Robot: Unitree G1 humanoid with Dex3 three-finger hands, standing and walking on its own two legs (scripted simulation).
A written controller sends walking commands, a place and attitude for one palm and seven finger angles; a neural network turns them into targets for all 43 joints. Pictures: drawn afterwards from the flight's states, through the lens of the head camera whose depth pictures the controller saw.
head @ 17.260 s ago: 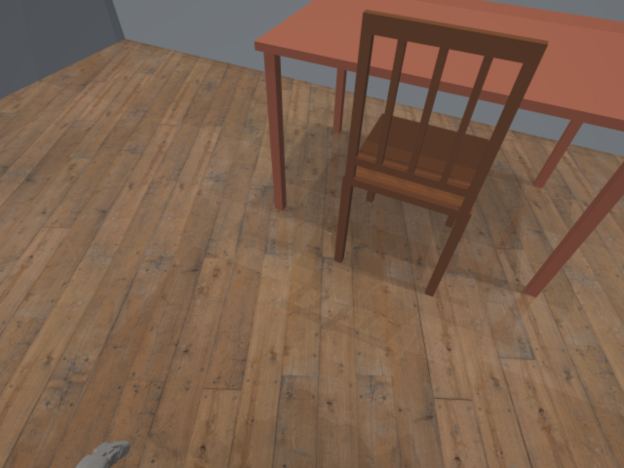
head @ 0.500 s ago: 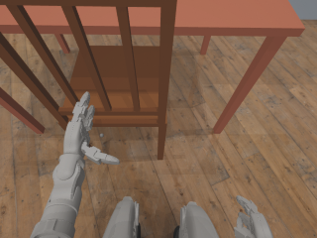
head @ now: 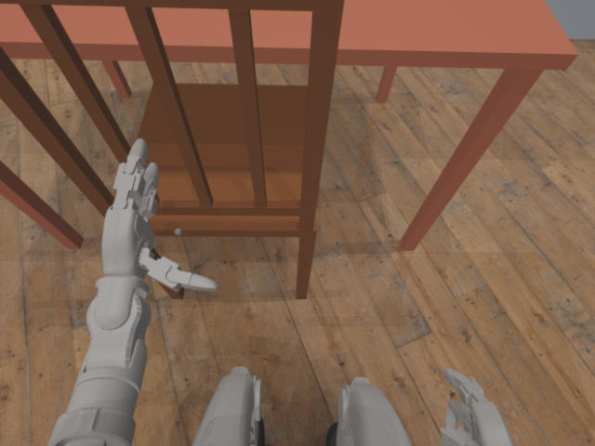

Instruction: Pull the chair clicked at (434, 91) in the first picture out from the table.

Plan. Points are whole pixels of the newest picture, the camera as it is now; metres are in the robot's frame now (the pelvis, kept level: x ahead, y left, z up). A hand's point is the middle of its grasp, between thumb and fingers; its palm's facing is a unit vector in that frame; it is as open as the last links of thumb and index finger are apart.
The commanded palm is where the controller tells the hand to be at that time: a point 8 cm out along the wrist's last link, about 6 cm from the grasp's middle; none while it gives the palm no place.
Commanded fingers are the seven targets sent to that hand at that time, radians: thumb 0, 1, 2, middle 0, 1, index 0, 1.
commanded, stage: aim the fingers beside a spindle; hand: left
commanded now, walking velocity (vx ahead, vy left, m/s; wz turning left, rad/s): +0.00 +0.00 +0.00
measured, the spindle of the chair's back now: (182, 133) +0.51 +0.19 +0.07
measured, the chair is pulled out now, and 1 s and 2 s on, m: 0.00 0.00 0.00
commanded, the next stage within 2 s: push the fingers through the gap in 1.06 s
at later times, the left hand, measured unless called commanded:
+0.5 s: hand (203, 252) +0.36 +0.15 +0.01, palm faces -0.01 -1.00 +0.00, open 16.9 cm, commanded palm +0.34 +0.20 +0.03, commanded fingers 0.00 -0.50 0.30 -0.06 -0.08 -0.06 -0.08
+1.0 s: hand (189, 241) +0.36 +0.15 +0.05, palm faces +0.04 -1.00 -0.06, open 16.9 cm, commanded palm +0.33 +0.21 +0.03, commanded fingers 0.00 -0.50 0.30 -0.06 -0.08 -0.06 -0.08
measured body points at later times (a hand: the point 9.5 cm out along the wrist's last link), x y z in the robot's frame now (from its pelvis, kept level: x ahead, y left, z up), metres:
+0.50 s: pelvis +0.00 +0.00 +0.00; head +0.12 +0.01 +0.44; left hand +0.36 +0.20 +0.01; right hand +0.16 -0.25 -0.11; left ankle +0.05 +0.11 -0.61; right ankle +0.03 -0.11 -0.61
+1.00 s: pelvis +0.00 -0.01 +0.00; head +0.10 -0.01 +0.44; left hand +0.35 +0.21 +0.05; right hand +0.16 -0.26 -0.11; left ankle +0.05 +0.11 -0.61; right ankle +0.03 -0.11 -0.61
